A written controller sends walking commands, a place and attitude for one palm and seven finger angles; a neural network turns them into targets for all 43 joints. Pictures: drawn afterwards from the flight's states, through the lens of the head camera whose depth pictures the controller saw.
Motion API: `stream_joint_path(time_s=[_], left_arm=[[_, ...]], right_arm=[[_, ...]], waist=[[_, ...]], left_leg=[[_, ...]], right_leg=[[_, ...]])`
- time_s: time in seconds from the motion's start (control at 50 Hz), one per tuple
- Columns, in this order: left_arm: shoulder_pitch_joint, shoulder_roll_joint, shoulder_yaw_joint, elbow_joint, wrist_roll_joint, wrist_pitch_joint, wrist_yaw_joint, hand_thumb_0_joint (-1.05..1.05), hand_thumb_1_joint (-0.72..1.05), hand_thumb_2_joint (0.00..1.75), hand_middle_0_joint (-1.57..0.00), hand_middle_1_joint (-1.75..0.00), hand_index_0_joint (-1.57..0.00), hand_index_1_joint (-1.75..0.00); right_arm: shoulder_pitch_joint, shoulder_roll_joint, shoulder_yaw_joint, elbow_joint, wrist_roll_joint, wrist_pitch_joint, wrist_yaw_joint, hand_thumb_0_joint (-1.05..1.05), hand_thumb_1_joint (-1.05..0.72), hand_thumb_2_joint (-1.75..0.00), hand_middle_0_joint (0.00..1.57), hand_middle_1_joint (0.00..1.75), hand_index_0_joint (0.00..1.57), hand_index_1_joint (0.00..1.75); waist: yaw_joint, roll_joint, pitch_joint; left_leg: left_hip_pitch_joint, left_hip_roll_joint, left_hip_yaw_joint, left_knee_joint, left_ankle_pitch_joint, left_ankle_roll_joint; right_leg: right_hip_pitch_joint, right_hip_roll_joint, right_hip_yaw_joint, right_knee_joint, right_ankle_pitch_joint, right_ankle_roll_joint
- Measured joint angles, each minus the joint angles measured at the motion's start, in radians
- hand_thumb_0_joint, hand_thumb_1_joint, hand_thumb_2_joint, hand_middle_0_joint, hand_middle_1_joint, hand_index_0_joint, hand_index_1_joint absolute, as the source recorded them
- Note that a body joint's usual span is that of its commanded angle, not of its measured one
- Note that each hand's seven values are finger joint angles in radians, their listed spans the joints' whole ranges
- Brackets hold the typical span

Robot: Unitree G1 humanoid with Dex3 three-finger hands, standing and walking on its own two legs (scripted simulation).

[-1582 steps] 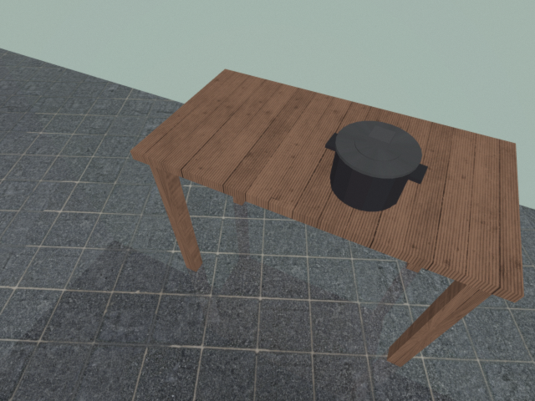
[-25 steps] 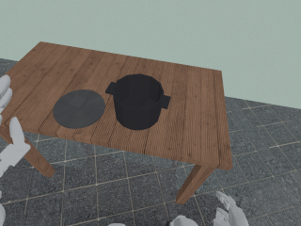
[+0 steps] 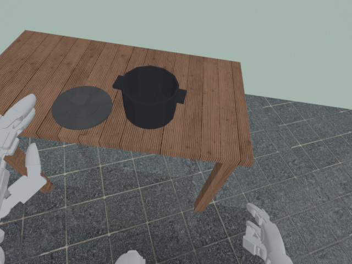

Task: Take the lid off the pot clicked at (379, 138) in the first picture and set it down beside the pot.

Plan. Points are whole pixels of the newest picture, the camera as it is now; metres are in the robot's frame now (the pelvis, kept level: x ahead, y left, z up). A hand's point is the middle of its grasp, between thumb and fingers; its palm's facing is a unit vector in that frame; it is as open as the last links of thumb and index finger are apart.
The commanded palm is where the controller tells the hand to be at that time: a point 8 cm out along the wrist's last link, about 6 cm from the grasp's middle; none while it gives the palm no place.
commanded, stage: step back with the hand held close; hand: left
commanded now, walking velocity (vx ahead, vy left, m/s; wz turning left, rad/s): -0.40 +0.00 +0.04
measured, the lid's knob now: (80, 100) +0.57 +0.31 -0.06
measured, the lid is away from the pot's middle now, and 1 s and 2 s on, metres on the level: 0.22 0.22 0.22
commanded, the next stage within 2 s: stop stepping back and stand still in 0.12 s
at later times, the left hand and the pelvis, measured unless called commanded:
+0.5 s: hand out of the picture +0.05 +0.24 +0.17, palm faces +0.34 -0.86 -0.38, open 7.4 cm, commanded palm +0.02 +0.29 +0.19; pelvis -0.11 +0.01 -0.02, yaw +0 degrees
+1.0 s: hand out of the picture +0.01 +0.30 +0.16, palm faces +0.39 -0.86 -0.32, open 7.4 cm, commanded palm none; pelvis -0.18 +0.05 -0.01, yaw -2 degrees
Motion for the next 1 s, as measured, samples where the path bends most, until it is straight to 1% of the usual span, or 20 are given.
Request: stream_joint_path(time_s=[0.08,0.18,0.22,0.24,0.26,0.3,0.36,0.42,0.48,0.5,0.52,0.56,0.62,0.68,0.76,0.82,0.86,0.9,0.94,1.0], left_arm=[[0.128,0.048,0.046,-0.052,-0.021,-0.012,-0.005,0.01,0.88,0.9,-0.21,-0.31,-0.22,-0.3],[0.093,0.05,0.096,-0.019,-0.029,-0.012,0.033,0.01,0.88,0.9,-0.22,-0.31,-0.22,-0.3],[0.054,0.026,0.096,0.001,-0.031,-0.004,0.047,0.01,0.88,0.9,-0.21,-0.31,-0.22,-0.3],[0.006,0.011,0.067,0.059,-0.006,-0.002,0.035,0.01,0.88,0.9,-0.21,-0.3,-0.21,-0.3],[-0.043,-0.002,0.041,0.09,-0.011,0.05,0.02,0.01,0.89,0.9,-0.21,-0.3,-0.21,-0.3],[-0.062,-0.008,0.033,0.096,-0.017,0.087,0.018,0.01,0.89,0.9,-0.21,-0.3,-0.21,-0.3],[0.017,0.0,0.011,0.051,-0.018,0.091,0.0,0.02,0.89,0.9,-0.21,-0.3,-0.21,-0.3],[0.117,0.015,0.019,-0.017,-0.018,0.088,-0.01,0.02,0.88,0.9,-0.21,-0.3,-0.22,-0.3],[0.124,0.01,0.03,-0.04,-0.008,0.063,0.005,0.01,0.88,0.9,-0.21,-0.31,-0.22,-0.3],[0.099,0.005,0.034,-0.033,-0.004,0.049,0.012,0.01,0.88,0.9,-0.21,-0.31,-0.22,-0.3],[0.056,0.007,0.043,-0.004,0.0,0.037,0.02,0.01,0.88,0.9,-0.21,-0.31,-0.22,-0.3],[-0.025,0.004,0.056,0.07,0.016,0.037,0.028,0.01,0.88,0.9,-0.21,-0.31,-0.22,-0.3],[-0.066,0.001,0.061,0.144,0.013,0.065,0.028,0.01,0.88,0.9,-0.21,-0.3,-0.21,-0.3],[-0.037,-0.009,0.034,0.133,0.008,0.075,0.026,0.02,0.89,0.9,-0.21,-0.3,-0.21,-0.3],[0.067,0.037,0.046,0.038,0.009,0.069,0.017,0.02,0.89,0.9,-0.21,-0.3,-0.21,-0.3],[0.055,0.056,0.025,0.032,0.005,0.053,-0.004,0.01,0.89,0.9,-0.21,-0.3,-0.21,-0.3],[0.045,0.054,0.027,0.033,-0.004,0.052,-0.006,0.01,0.88,0.9,-0.21,-0.31,-0.22,-0.3],[0.052,0.026,0.051,0.03,-0.011,0.049,0.003,0.01,0.88,0.9,-0.21,-0.31,-0.22,-0.3],[0.043,-0.007,0.063,0.034,-0.011,0.044,0.018,0.01,0.88,0.9,-0.21,-0.31,-0.22,-0.3],[-0.021,-0.051,0.045,0.094,-0.002,0.049,0.04,0.01,0.88,0.9,-0.21,-0.3,-0.21,-0.3]], right_arm=[[0.039,-0.014,-0.027,-0.01,0.007,0.027,-0.026,0.01,-0.9,-0.9,0.21,0.3,0.2,0.3],[0.049,-0.018,-0.043,0.013,-0.012,-0.022,-0.04,0.02,-0.91,-0.9,0.2,0.3,0.2,0.3],[0.048,-0.019,-0.041,0.019,-0.011,-0.041,-0.032,0.02,-0.91,-0.9,0.2,0.3,0.2,0.3],[0.049,-0.034,-0.043,0.026,-0.021,-0.045,-0.024,0.01,-0.91,-0.9,0.2,0.3,0.2,0.3],[0.044,-0.044,-0.046,0.027,-0.014,-0.029,-0.015,0.01,-0.91,-0.9,0.2,0.3,0.2,0.3],[0.03,-0.046,-0.035,0.02,-0.003,-0.011,-0.014,0.01,-0.91,-0.9,0.2,0.3,0.2,0.3],[0.061,-0.034,-0.034,0.026,0.011,0.018,-0.014,0.01,-0.91,-0.9,0.2,0.3,0.2,0.3],[0.127,-0.02,-0.027,0.042,0.014,0.057,-0.026,0.02,-0.91,-0.9,0.2,0.3,0.2,0.3],[0.178,-0.037,-0.017,0.025,0.011,0.051,-0.047,0.02,-0.91,-0.9,0.2,0.3,0.2,0.3],[0.181,-0.049,-0.016,0.02,0.01,0.031,-0.054,0.02,-0.91,-0.9,0.2,0.3,0.2,0.3],[0.165,-0.039,-0.017,0.034,0.007,0.013,-0.059,0.02,-0.91,-0.9,0.2,0.3,0.2,0.3],[0.144,-0.017,-0.01,0.048,0.002,-0.016,-0.055,0.02,-0.91,-0.9,0.2,0.3,0.2,0.3],[0.146,0.007,0.005,0.054,-0.011,-0.044,-0.03,0.02,-0.91,-0.9,0.2,0.3,0.2,0.3],[0.156,0.011,0.027,0.059,-0.011,-0.05,-0.005,0.02,-0.91,-0.9,0.2,0.3,0.2,0.3],[0.152,0.005,0.044,0.034,-0.017,-0.021,0.003,0.02,-0.9,-0.9,0.21,0.3,0.2,0.3],[0.139,-0.019,0.019,0.052,-0.008,0.014,-0.005,0.02,-0.9,-0.9,0.21,0.3,0.2,0.31],[0.147,-0.027,0.005,0.074,0.003,0.032,-0.013,0.02,-0.9,-0.9,0.21,0.3,0.2,0.31],[0.152,-0.033,0.0,0.073,0.004,0.046,-0.024,0.02,-0.9,-0.9,0.21,0.3,0.2,0.31],[0.152,-0.053,-0.004,0.046,0.001,0.033,-0.042,0.02,-0.9,-0.9,0.21,0.3,0.2,0.3],[0.104,-0.048,-0.011,0.042,-0.007,-0.002,-0.059,0.02,-0.91,-0.9,0.2,0.3,0.2,0.3]], waist=[[-0.004,-0.047,-0.032],[0.032,-0.032,-0.028],[0.044,-0.018,-0.023],[0.042,0.009,-0.033],[0.047,0.022,-0.028],[0.036,0.022,-0.01],[0.0,0.013,-0.023],[0.015,-0.032,-0.108],[0.038,-0.028,-0.173],[0.04,-0.016,-0.174],[0.044,-0.043,-0.152],[0.061,-0.082,-0.107],[0.024,-0.071,-0.12],[-0.006,-0.04,-0.149],[0.004,-0.03,-0.16],[0.008,0.025,-0.133],[0.03,0.009,-0.139],[0.051,-0.022,-0.149],[0.051,-0.025,-0.145],[0.056,-0.046,-0.09]], left_leg=[[-0.007,-0.023,0.018,-0.007,0.016,0.014],[-0.011,-0.003,0.014,-0.058,0.084,0.015],[-0.01,0.005,0.015,-0.08,0.116,0.01],[-0.033,0.007,0.003,-0.069,0.126,0.01],[-0.045,0.005,-0.001,-0.05,0.129,0.009],[-0.076,-0.006,-0.003,0.035,0.032,0.0],[-0.139,-0.056,-0.024,0.375,-0.149,-0.018],[-0.09,-0.077,0.007,0.551,-0.173,-0.015],[0.086,-0.048,-0.002,0.265,-0.204,0.015],[0.141,-0.045,-0.011,0.142,-0.302,0.025],[0.138,-0.066,0.002,0.13,-0.331,0.038],[0.145,-0.091,0.041,0.122,-0.243,0.058],[0.156,-0.099,0.039,0.065,-0.15,0.065],[0.15,-0.096,0.019,0.003,-0.103,0.066],[0.084,-0.089,0.039,0.039,-0.099,0.065],[0.009,-0.072,-0.013,0.23,-0.169,0.039],[-0.012,-0.08,-0.015,0.332,-0.193,0.029],[0.024,-0.07,-0.004,0.264,-0.186,0.03],[0.09,-0.056,-0.006,0.078,-0.169,0.037],[0.098,-0.085,0.04,0.077,-0.129,0.073]], right_leg=[[-0.044,-0.026,0.014,0.071,-0.026,-0.008],[-0.115,0.045,0.046,0.326,-0.238,-0.036],[-0.094,0.056,0.039,0.294,-0.238,-0.038],[-0.08,0.057,0.028,0.255,-0.213,-0.035],[-0.051,0.049,0.03,0.2,-0.182,-0.037],[-0.02,0.027,0.025,0.13,-0.064,-0.045],[-0.021,0.007,-0.001,0.179,-0.062,-0.035],[-0.041,-0.009,0.012,0.163,-0.057,-0.038],[-0.096,-0.021,-0.023,0.162,-0.031,-0.031],[-0.125,-0.021,-0.035,0.185,-0.037,-0.025],[-0.152,-0.031,-0.009,0.233,-0.08,-0.029],[-0.193,-0.012,0.052,0.401,-0.158,-0.037],[-0.2,0.047,0.05,0.599,-0.183,-0.041],[-0.11,0.072,0.015,0.458,-0.167,-0.052],[0.07,0.056,-0.012,0.059,-0.122,-0.087],[0.078,0.091,-0.057,0.056,-0.104,-0.089],[0.086,0.086,-0.058,0.051,-0.101,-0.085],[0.077,0.074,-0.031,0.059,-0.101,-0.079],[0.047,0.062,-0.024,0.115,-0.129,-0.079],[-0.043,0.06,0.056,0.349,-0.208,-0.082]])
